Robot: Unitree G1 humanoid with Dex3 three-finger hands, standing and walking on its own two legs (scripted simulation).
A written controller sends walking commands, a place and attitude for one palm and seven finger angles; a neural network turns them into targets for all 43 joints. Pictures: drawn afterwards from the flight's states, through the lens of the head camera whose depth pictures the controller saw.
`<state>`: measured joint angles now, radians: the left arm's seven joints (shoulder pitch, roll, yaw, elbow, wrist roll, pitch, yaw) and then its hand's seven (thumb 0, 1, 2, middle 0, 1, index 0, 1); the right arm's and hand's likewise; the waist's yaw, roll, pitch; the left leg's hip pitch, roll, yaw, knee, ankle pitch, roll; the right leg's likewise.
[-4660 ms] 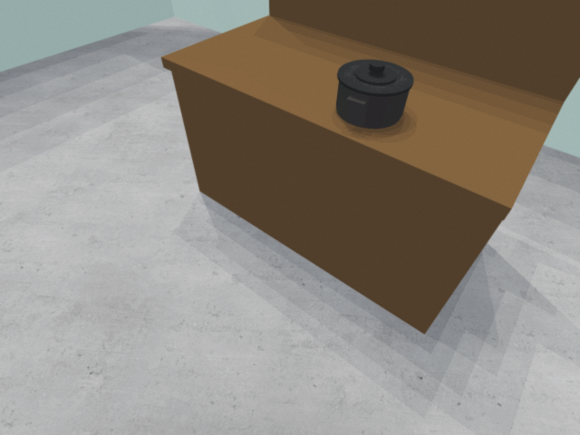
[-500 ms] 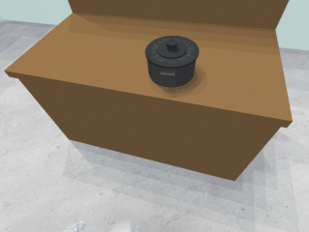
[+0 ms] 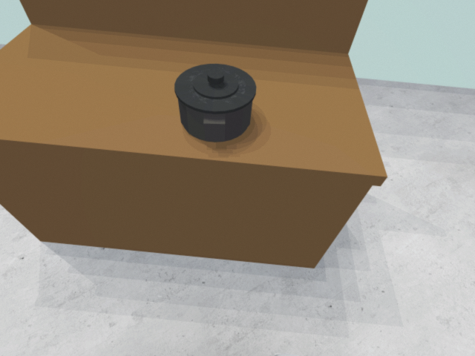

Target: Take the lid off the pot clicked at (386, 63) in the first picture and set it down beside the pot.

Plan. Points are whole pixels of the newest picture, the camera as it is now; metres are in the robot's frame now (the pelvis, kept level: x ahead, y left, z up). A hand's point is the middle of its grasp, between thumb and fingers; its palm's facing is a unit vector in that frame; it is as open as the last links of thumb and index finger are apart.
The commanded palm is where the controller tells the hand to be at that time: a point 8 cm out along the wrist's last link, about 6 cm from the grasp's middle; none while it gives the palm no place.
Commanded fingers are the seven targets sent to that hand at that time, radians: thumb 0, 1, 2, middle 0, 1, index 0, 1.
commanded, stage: take the last steps up to it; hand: left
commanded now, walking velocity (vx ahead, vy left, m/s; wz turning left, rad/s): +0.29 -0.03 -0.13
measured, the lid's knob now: (215, 76) +0.73 +0.10 +0.06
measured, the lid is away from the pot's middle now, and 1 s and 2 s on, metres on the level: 0.00 0.00 0.00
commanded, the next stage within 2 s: come to a stop and stand still in 0.56 s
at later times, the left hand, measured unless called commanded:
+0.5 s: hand out of the picture +0.06 +0.13 -0.18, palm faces +0.02 -0.98 -0.18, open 7.3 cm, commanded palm none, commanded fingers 0.00 0.90 0.90 -0.20 -0.30 -0.20 -0.30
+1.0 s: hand (173, 291) +0.27 +0.15 -0.18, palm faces -0.03 -0.97 -0.26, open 7.3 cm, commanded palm none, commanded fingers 0.00 0.90 0.90 -0.20 -0.30 -0.20 -0.30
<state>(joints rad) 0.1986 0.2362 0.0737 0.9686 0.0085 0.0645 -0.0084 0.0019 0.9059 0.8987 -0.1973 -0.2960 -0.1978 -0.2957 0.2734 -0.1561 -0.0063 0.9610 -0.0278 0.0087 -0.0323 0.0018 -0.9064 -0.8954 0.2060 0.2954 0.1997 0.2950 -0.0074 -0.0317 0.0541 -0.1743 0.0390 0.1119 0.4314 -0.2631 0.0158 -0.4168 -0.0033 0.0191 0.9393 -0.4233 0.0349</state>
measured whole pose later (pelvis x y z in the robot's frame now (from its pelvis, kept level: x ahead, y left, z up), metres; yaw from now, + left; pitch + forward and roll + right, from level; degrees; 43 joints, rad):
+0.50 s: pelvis +0.11 -0.03 -0.01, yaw -3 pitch +0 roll +0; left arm 0.40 0.13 0.03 1.12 0.02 -0.05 0.02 0.00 0.91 0.90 -0.20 -0.30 -0.20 -0.30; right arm 0.20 -0.18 -0.05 1.03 -0.02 -0.01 0.02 0.00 -0.91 -0.90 0.20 0.29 0.19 0.29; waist 0.01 0.01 0.05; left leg -0.50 0.06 0.09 0.76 -0.26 -0.01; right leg 0.04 0.02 -0.04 0.32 -0.37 -0.03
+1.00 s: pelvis +0.21 -0.04 -0.01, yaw -3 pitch -2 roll +1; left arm 0.22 0.17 0.02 1.04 0.02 0.01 0.04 0.00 0.92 0.90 -0.20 -0.30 -0.20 -0.30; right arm 0.22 -0.16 -0.04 1.05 -0.01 0.03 -0.03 0.00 -0.94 -0.90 0.21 0.30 0.20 0.29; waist -0.01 0.01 0.06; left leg -0.23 0.00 0.10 0.56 -0.31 0.01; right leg -0.31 -0.03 -0.02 0.59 -0.25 -0.01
